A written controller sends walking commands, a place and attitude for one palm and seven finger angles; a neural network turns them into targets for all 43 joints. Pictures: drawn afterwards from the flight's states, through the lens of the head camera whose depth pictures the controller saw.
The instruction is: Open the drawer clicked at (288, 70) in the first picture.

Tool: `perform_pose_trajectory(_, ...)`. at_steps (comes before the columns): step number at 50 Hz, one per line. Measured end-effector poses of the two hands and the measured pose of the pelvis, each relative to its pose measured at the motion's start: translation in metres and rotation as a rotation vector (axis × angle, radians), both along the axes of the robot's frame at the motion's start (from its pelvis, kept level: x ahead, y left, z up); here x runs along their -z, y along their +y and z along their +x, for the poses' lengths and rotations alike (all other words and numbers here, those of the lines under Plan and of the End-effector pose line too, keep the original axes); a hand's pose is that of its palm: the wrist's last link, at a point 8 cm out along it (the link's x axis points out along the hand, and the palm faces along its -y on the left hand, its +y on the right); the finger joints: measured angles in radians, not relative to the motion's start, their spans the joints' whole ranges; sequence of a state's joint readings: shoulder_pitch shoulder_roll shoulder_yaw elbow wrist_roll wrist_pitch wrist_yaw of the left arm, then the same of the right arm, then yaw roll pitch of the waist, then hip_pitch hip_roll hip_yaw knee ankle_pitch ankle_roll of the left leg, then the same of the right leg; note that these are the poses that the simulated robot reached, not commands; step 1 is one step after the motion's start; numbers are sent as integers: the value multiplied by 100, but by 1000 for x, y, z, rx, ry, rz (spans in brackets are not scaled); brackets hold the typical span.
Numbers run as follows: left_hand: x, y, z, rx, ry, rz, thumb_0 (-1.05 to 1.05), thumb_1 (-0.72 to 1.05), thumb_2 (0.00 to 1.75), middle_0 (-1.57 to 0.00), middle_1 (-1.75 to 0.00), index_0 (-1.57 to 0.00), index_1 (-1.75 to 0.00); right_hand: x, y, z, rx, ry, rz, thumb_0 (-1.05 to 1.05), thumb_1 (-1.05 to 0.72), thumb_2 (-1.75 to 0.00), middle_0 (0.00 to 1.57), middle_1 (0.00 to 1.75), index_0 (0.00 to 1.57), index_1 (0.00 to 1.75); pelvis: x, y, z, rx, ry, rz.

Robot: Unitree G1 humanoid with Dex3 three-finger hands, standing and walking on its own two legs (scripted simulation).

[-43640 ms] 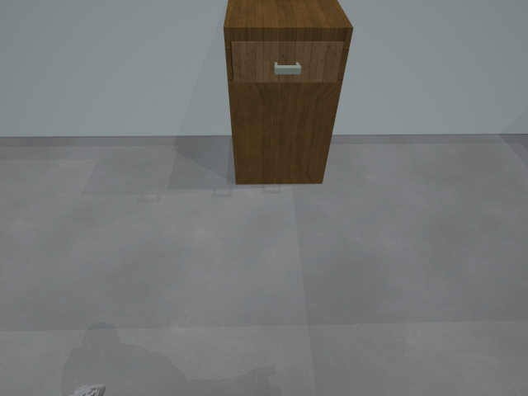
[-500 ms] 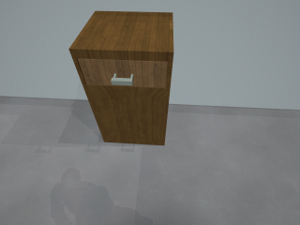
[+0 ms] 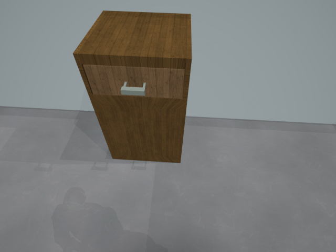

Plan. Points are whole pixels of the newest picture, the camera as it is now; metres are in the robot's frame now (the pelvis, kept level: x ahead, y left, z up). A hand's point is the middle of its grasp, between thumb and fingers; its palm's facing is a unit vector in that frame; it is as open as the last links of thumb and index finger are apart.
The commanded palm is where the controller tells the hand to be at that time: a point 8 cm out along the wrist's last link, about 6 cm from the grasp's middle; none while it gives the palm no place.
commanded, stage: look to check the result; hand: left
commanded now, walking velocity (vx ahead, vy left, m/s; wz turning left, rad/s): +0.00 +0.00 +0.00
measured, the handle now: (134, 87) +0.76 +0.19 -0.10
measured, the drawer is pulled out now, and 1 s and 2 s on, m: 0.00 0.00 0.00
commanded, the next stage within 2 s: take the last steps up to it in 0.50 s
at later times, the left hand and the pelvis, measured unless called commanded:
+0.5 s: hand out of the picture +0.03 +0.19 -0.17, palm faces +0.02 -0.97 -0.24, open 7.4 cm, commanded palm none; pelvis +0.01 +0.00 +0.00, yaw +0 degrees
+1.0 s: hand out of the picture +0.04 +0.18 -0.19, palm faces +0.01 -0.99 -0.17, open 7.4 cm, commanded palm none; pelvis +0.07 +0.01 -0.01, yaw -2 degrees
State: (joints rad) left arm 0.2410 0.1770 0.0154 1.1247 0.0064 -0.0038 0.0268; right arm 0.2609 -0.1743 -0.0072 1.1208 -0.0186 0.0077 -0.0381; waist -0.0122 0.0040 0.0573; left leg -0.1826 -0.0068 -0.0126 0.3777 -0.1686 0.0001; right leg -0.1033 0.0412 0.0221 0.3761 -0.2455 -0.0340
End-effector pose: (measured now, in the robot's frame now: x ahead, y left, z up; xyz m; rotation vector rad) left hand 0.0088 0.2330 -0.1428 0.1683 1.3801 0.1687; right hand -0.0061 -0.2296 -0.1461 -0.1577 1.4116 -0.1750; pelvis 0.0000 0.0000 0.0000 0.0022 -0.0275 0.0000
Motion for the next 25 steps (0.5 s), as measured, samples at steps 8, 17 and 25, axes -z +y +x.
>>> perform_pose_trajectory(8, -2, 5, -7, -6, 31, 15, 1, 91, 89, -20, -30, -20, -30, 0, -1, 7, -4, 0, 1, 0, -90, -90, 20, 30, 20, 30, 0, 0, 3, 2, 2, 1)
perform_pose_trajectory(17, -3, 6, 3, -3, 10, 19, 1, 91, 89, -20, -30, -20, -30, -1, -7, 25, -16, -36, -11, 0, -90, -90, 20, 30, 20, 30, -1, -1, 6, 1, 1, 2)
perform_pose_trajectory(25, -4, 7, 18, 8, -23, 21, 1, 91, 89, -20, -30, -20, -30, -4, -12, 38, -28, -62, -22, 0, -90, -90, 20, 30, 20, 30, -1, -1, 9, 0, 3, 2)
